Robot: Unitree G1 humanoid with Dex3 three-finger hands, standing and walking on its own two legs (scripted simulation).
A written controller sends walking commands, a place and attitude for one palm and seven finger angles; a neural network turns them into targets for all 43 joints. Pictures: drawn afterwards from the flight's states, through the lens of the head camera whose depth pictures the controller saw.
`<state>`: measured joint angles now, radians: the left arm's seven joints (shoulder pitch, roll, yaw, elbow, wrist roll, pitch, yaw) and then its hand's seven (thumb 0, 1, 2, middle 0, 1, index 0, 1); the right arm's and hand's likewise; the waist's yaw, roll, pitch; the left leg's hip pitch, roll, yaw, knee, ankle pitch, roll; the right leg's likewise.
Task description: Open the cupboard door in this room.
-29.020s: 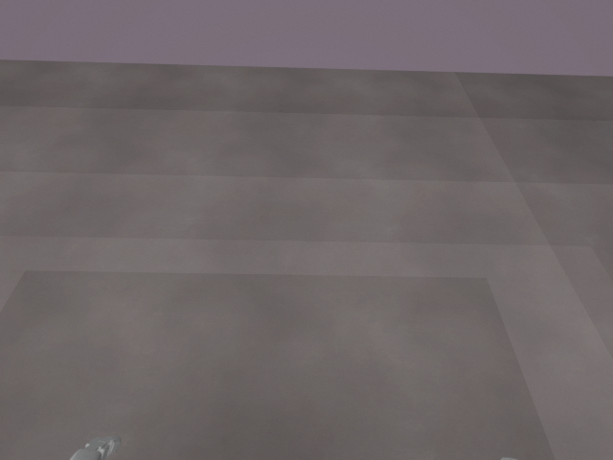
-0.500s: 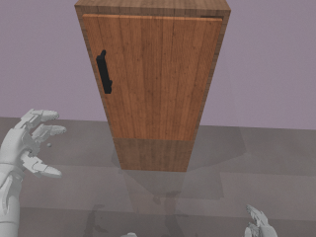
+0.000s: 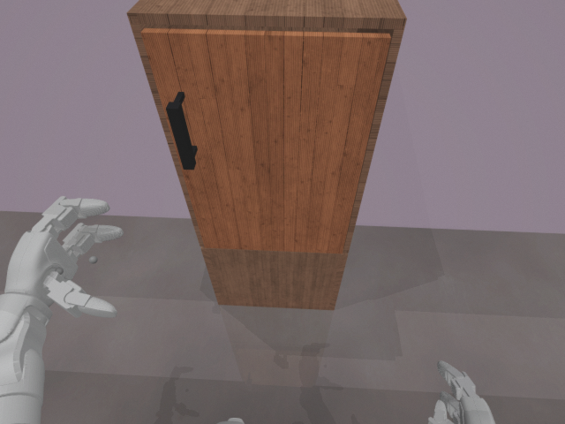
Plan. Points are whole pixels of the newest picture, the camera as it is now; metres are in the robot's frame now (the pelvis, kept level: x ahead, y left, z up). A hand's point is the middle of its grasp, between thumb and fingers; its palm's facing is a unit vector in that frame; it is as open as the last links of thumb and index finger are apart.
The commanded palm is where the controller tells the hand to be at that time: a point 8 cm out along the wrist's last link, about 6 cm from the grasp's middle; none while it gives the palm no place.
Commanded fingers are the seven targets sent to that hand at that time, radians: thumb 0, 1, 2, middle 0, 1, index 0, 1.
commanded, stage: move the hooked fingers beside the handle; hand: left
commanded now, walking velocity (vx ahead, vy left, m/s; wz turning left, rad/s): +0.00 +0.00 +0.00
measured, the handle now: (184, 131) +0.59 +0.23 +0.09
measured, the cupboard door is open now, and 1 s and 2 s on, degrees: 0 0 0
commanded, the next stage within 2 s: none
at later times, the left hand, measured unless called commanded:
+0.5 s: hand (109, 214) +0.37 +0.29 +0.10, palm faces +0.03 -1.00 +0.00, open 14.0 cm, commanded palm +0.35 +0.34 +0.10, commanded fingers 0.00 -0.50 0.30 -0.30 -1.20 -0.30 -1.20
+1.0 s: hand (127, 178) +0.45 +0.29 +0.10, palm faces +0.03 -1.00 +0.01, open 14.0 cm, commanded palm +0.44 +0.34 +0.09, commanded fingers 0.00 -0.50 0.30 -0.30 -1.20 -0.30 -1.20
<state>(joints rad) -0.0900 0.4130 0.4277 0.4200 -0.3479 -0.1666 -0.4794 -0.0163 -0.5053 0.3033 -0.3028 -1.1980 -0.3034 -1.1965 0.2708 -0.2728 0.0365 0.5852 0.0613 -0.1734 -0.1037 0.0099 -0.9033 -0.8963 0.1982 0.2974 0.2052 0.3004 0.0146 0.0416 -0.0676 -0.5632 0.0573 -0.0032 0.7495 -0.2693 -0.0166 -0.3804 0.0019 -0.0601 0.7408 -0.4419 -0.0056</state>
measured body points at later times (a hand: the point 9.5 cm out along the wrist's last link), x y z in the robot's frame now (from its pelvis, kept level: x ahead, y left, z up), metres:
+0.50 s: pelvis +0.00 +0.01 -0.01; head +0.04 +0.02 +0.44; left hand +0.36 +0.34 +0.10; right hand +0.10 -0.26 -0.10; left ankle +0.07 +0.13 -0.71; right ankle -0.04 -0.11 -0.71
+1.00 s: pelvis +0.00 +0.02 -0.02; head +0.08 +0.04 +0.42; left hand +0.44 +0.34 +0.10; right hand +0.04 -0.26 -0.12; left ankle +0.07 +0.13 -0.71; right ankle -0.04 -0.11 -0.71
